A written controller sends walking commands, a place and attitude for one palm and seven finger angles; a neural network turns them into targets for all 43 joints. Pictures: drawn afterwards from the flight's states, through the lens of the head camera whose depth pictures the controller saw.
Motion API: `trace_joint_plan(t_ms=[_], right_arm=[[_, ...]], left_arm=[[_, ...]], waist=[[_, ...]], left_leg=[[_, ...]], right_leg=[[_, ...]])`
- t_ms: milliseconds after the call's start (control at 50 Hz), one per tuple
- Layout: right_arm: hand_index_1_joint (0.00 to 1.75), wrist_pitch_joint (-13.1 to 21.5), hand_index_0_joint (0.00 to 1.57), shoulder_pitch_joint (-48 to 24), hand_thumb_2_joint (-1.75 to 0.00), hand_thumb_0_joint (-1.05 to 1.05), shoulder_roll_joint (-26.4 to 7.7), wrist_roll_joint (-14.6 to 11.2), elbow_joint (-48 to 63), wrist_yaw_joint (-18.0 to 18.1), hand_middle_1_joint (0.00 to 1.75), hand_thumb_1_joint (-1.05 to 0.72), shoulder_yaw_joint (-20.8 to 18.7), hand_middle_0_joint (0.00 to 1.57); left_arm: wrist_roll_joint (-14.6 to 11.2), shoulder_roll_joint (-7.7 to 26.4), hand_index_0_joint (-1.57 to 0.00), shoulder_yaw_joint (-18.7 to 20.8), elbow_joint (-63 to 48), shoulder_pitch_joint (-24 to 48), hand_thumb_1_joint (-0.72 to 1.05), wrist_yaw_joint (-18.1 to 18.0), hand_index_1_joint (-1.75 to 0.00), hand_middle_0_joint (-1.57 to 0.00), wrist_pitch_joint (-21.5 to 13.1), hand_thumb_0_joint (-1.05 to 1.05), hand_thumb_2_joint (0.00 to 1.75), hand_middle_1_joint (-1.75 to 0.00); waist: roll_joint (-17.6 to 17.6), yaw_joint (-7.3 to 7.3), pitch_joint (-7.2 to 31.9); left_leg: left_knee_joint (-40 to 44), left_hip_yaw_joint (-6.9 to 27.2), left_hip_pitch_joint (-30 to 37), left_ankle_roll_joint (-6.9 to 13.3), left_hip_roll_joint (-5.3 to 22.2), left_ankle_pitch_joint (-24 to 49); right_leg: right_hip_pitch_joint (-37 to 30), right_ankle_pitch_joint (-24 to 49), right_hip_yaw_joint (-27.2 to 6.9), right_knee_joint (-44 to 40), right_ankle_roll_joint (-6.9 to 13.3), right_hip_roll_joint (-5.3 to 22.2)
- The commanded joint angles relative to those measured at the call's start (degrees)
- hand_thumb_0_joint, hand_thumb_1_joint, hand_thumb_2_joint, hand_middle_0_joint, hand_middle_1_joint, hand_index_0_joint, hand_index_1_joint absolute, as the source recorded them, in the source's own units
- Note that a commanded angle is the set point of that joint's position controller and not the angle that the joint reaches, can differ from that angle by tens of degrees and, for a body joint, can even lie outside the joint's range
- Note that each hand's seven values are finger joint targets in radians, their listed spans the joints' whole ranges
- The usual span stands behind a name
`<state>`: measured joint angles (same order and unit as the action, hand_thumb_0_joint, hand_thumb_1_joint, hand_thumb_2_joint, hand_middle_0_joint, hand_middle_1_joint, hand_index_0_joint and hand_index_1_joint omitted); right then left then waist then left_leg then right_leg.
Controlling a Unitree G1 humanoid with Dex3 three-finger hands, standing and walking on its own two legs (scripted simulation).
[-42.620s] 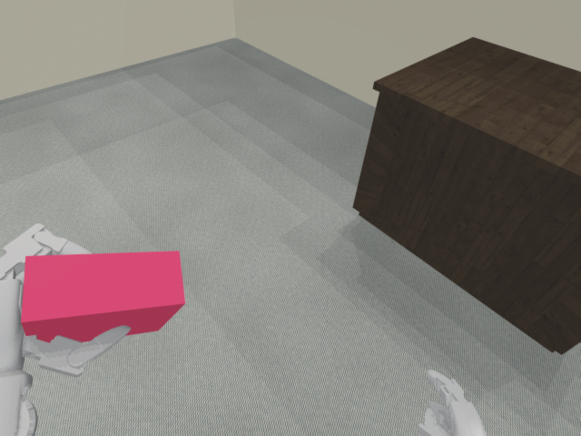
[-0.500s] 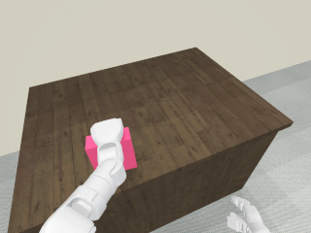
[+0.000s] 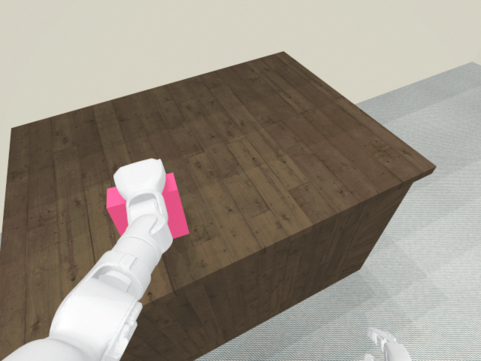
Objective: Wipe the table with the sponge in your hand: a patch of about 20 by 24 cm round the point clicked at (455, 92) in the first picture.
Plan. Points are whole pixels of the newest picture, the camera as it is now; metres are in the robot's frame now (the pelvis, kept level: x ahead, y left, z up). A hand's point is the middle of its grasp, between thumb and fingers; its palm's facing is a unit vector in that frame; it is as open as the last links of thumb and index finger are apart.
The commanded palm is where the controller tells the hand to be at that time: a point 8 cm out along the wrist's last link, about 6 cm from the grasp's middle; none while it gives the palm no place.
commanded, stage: wipe forward along the third lane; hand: left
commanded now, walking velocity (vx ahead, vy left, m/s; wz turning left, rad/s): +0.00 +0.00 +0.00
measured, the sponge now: (153, 220) +0.39 +0.20 -0.02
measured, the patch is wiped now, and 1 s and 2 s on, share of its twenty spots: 1.00 1.00 1.00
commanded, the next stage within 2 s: wipe back along the third lane in 0.68 s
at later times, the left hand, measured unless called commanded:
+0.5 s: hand (137, 180) +0.45 +0.23 +0.04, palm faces -0.09 -0.02 -1.00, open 10.0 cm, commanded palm +0.44 +0.24 +0.07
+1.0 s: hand (132, 171) +0.48 +0.25 +0.04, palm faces -0.06 +0.00 -1.00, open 10.0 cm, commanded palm +0.44 +0.23 +0.07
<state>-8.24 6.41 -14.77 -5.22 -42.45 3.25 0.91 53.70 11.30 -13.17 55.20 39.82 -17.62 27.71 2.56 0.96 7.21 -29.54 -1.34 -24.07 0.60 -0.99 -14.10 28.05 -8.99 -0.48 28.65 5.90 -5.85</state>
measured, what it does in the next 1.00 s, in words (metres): stands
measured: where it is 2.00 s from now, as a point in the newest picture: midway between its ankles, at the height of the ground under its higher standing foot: outside the picture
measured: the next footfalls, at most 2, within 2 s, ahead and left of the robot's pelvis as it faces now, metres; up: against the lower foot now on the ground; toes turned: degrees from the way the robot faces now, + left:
none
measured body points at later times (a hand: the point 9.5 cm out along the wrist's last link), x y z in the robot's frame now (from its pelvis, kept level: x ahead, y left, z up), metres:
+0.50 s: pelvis +0.00 +0.02 +0.00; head +0.05 +0.00 +0.44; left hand +0.45 +0.23 +0.09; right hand +0.11 -0.24 -0.14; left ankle +0.00 +0.12 -0.73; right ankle +0.05 -0.05 -0.73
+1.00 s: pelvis +0.02 +0.05 -0.01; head +0.08 +0.04 +0.44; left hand +0.48 +0.24 +0.09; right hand +0.08 -0.21 -0.14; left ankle +0.00 +0.12 -0.73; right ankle +0.05 -0.05 -0.73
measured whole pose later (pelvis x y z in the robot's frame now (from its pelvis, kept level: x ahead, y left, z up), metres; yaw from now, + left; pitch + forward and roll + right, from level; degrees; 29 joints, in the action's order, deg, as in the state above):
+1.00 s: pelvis +0.02 +0.05 -0.01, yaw +0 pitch +16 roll -1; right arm -4.0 14.1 -14.0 -3.8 -45.0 0.0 -0.4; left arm 54.2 15.6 -10.9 70.5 54.1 -22.1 24.2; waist 2.5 4.5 9.2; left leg -34.1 -1.7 -33.1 3.7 -2.5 -16.8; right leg 35.6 -10.4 -0.9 30.3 2.4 -4.4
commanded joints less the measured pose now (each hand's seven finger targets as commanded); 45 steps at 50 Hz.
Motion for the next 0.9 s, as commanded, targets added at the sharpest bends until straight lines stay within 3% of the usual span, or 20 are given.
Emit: trace_joint_plan(t_ms=[0,60,100,140,160,220,260,300,360,400,480,520,580,620,660,700,760,800,860,880], right_arm=[[0.30,3.04,0.20,-5.95,-0.90,0.00,-6.25,0.19,7.77,0.16,0.30,-0.90,-1.75,0.20],[0.30,3.35,0.20,-5.30,-0.90,0.00,-6.66,0.10,7.40,0.14,0.30,-0.90,-1.76,0.20],[0.30,3.62,0.20,-4.42,-0.90,0.00,-6.63,0.11,6.89,0.20,0.30,-0.90,-1.66,0.20],[0.30,3.89,0.20,-3.65,-0.90,0.00,-6.65,0.31,6.72,0.02,0.30,-0.90,-1.78,0.20],[0.30,3.88,0.20,-3.76,-0.90,0.00,-6.84,0.25,6.72,-0.03,0.30,-0.90,-1.87,0.20],[0.30,4.15,0.20,-2.71,-0.90,0.00,-6.86,0.26,6.35,0.01,0.30,-0.90,-1.70,0.20],[0.30,4.35,0.20,-2.34,-0.90,0.00,-6.93,0.22,6.25,-0.12,0.30,-0.90,-1.88,0.20],[0.30,4.65,0.20,-1.05,-0.90,0.00,-7.05,0.32,5.90,-0.04,0.30,-0.90,-1.79,0.20],[0.30,5.02,0.20,-0.29,-0.90,0.00,-7.33,0.51,5.79,-0.17,0.30,-0.90,-2.08,0.20],[0.30,5.13,0.20,0.76,-0.90,0.00,-7.26,0.56,5.47,-0.30,0.30,-0.90,-2.07,0.20],[0.30,5.38,0.20,2.05,-0.90,0.00,-7.65,0.68,4.76,-0.49,0.30,-0.90,-2.19,0.20],[0.30,5.77,0.20,3.04,-0.90,0.00,-7.50,0.85,4.38,-0.72,0.30,-0.90,-2.39,0.20],[0.30,5.89,0.20,4.15,-0.90,0.00,-7.95,1.05,4.06,-0.77,0.30,-0.90,-2.44,0.20],[0.30,6.00,0.20,4.76,-0.90,0.00,-7.82,1.11,3.69,-0.97,0.30,-0.90,-2.59,0.20],[0.30,6.11,0.20,4.85,-0.90,0.00,-8.17,1.11,3.42,-1.04,0.30,-0.90,-2.62,0.20],[0.30,6.41,0.20,5.87,-0.90,0.00,-8.09,1.20,3.15,-1.22,0.30,-0.90,-2.52,0.20],[0.30,6.78,0.20,6.50,-0.90,0.00,-8.36,1.31,2.81,-1.39,0.30,-0.90,-2.72,0.20],[0.30,6.97,0.20,7.11,-0.90,0.00,-7.73,1.39,3.32,-1.89,0.30,-0.90,-2.91,0.20],[0.30,6.92,0.20,6.77,-0.90,0.00,-7.36,1.53,3.59,-2.53,0.30,-0.90,-3.49,0.20],[0.30,6.76,0.20,7.02,-0.90,0.00,-7.48,1.62,3.61,-2.79,0.30,-0.90,-3.48,0.20]], left_arm=[[2.07,12.97,-1.20,3.14,-1.78,16.38,0.10,-2.43,-1.60,-1.20,-0.19,0.00,1.30,-1.60],[1.99,15.46,-1.20,4.63,-0.86,19.23,0.10,-2.73,-1.60,-1.20,-0.51,0.00,1.30,-1.60],[2.54,15.54,-1.20,3.82,1.06,20.83,0.10,-2.93,-1.60,-1.20,-0.52,0.00,1.30,-1.60],[2.64,15.32,-1.20,4.11,2.12,20.64,0.10,-2.98,-1.60,-1.20,-0.67,0.00,1.30,-1.60],[2.55,17.25,-1.20,5.60,1.66,21.94,0.10,-3.02,-1.60,-1.20,-1.00,0.00,1.30,-1.60],[2.57,16.72,-1.20,4.27,3.52,24.02,0.10,-2.91,-1.60,-1.20,-1.07,0.00,1.30,-1.60],[2.19,17.28,-1.20,5.24,3.68,24.93,0.10,-2.88,-1.60,-1.20,-1.42,0.00,1.30,-1.60],[2.24,17.40,-1.20,4.77,5.04,26.86,0.10,-2.82,-1.60,-1.20,-1.87,0.00,1.30,-1.60],[2.51,18.95,-1.20,6.47,5.37,26.63,0.10,-2.83,-1.60,-1.20,-2.58,0.00,1.30,-1.60],[2.89,17.68,-1.20,5.01,6.55,27.32,0.10,-2.84,-1.60,-1.20,-2.73,0.00,1.30,-1.60],[3.18,19.11,-1.20,5.87,7.78,30.45,0.10,-3.10,-1.60,-1.20,-3.11,0.00,1.30,-1.60],[3.44,16.45,-1.20,4.41,8.82,31.18,0.10,-3.21,-1.60,-1.20,-3.21,0.00,1.30,-1.60],[3.52,19.53,-1.20,6.39,9.44,32.63,0.10,-3.48,-1.60,-1.20,-3.67,0.00,1.30,-1.60],[3.97,17.40,-1.20,4.85,10.84,33.16,0.10,-3.49,-1.60,-1.20,-3.52,0.00,1.30,-1.60],[3.72,19.57,-1.20,6.79,11.25,34.77,0.10,-3.68,-1.60,-1.20,-3.63,0.00,1.30,-1.60],[4.07,18.58,-1.20,5.19,11.96,37.49,0.10,-3.79,-1.60,-1.20,-3.50,0.00,1.30,-1.60],[4.02,19.38,-1.20,6.40,13.27,38.58,0.10,-3.91,-1.60,-1.20,-3.56,0.00,1.30,-1.60],[3.78,13.43,-1.20,2.79,13.43,36.07,0.10,-3.60,-1.60,-1.20,-3.61,0.00,1.30,-1.60],[1.95,10.17,-1.20,3.27,12.41,32.29,0.10,-3.60,-1.60,-1.20,-4.46,0.00,1.30,-1.60],[1.65,10.72,-1.20,3.86,12.51,30.69,0.10,-3.83,-1.60,-1.20,-4.51,0.00,1.30,-1.60]], waist=[[-9.49,0.09,13.21],[-10.15,0.64,13.41],[-8.82,1.31,12.18],[-8.34,1.17,13.24],[-7.69,1.08,14.82],[-7.60,2.24,13.61],[-7.04,2.05,15.44],[-7.86,3.05,15.17],[-7.55,2.61,17.62],[-6.76,3.35,16.63],[-6.11,4.02,16.94],[-5.57,4.60,16.95],[-6.61,4.66,18.92],[-5.88,5.36,17.49],[-5.81,5.30,18.25],[-3.66,6.10,17.20],[-4.09,6.30,18.55],[-3.44,6.02,20.23],[-4.19,4.78,22.31],[-4.72,4.24,21.95]], left_leg=[[2.28,0.80,-6.86,1.52,-1.18,-1.97],[2.30,1.13,-7.69,1.57,-1.04,-2.80],[2.24,1.08,-8.16,1.59,-0.93,-3.83],[2.12,0.91,-7.45,1.63,-0.70,-2.89],[1.97,0.98,-7.55,1.65,-0.76,-2.25],[1.81,0.82,-8.44,1.68,-0.67,-3.18],[1.96,0.93,-7.96,1.74,-0.65,-2.40],[1.66,0.93,-8.39,1.87,-0.37,-2.93],[1.27,0.95,-8.35,1.89,-0.43,-0.85],[1.03,0.79,-8.44,1.90,-0.29,-0.84],[0.97,1.18,-7.88,2.01,-0.01,-0.36],[0.58,1.18,-7.04,2.02,0.19,0.49],[0.15,1.33,-7.90,2.11,0.17,1.21],[-0.07,1.41,-7.69,2.03,0.29,1.49],[0.13,1.87,-7.42,2.08,0.52,1.51],[-0.06,1.86,-7.04,2.07,0.69,1.02],[-0.44,2.41,-6.79,2.13,0.93,2.26],[-0.87,2.39,-4.85,1.99,1.05,4.07],[-1.30,2.68,-2.68,1.83,1.37,8.22],[-1.34,2.53,-2.94,1.79,1.35,8.03]], right_leg=[[-17.29,-0.90,-10.89,-5.77,-3.88,6.85],[-17.01,-2.73,-11.37,-6.28,-4.00,6.82],[-15.41,-5.07,-10.79,-6.34,-4.11,6.96],[-15.50,-3.08,-10.08,-5.95,-3.98,6.82],[-16.25,-1.98,-10.38,-5.61,-3.98,6.73],[-15.31,-2.77,-10.45,-5.91,-4.25,6.88],[-15.50,-1.71,-9.31,-5.39,-4.27,6.54],[-14.85,-1.89,-8.74,-5.14,-4.53,6.59],[-16.21,2.70,-8.32,-4.09,-4.36,6.39],[-14.75,3.17,-7.54,-3.70,-4.47,6.24],[-12.73,3.04,-6.15,-3.14,-4.41,5.75],[-11.09,4.49,-5.25,-2.62,-4.23,5.46],[-12.33,5.83,-5.10,-1.94,-4.39,5.39],[-10.25,6.20,-4.53,-1.81,-4.21,5.19],[-9.44,4.73,-4.10,-1.69,-4.09,4.90],[-7.18,3.29,-3.37,-1.56,-4.06,4.74],[-6.56,3.74,-2.93,-0.92,-3.84,4.39],[-5.93,4.91,-2.00,-0.24,-3.69,4.03],[-6.95,8.57,-1.43,0.43,-3.36,3.68],[-7.46,8.87,-1.46,0.40,-3.44,3.68]])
